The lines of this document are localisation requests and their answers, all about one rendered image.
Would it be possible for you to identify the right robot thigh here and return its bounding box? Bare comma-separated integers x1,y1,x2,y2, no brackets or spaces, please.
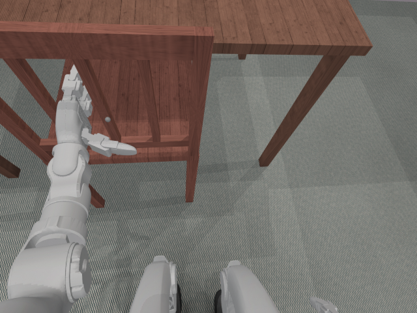
220,265,280,313

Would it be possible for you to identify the left robot forearm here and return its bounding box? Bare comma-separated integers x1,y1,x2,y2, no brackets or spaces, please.
7,142,92,299

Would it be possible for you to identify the left robot thigh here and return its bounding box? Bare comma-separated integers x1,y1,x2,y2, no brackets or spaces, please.
129,261,177,313

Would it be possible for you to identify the robot right hand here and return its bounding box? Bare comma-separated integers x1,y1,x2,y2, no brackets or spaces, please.
309,297,339,313

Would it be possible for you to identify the left robot upper arm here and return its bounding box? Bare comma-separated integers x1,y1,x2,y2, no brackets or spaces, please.
0,242,92,313

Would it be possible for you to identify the robot left hand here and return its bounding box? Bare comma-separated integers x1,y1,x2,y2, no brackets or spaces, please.
55,65,137,157

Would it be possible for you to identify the table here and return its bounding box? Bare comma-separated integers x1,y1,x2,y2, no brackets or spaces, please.
0,0,373,178

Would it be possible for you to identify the robot thigh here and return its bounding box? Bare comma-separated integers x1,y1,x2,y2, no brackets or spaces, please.
129,261,177,313
220,265,280,313

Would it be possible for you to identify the chair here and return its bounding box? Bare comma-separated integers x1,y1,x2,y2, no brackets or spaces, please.
0,21,214,208

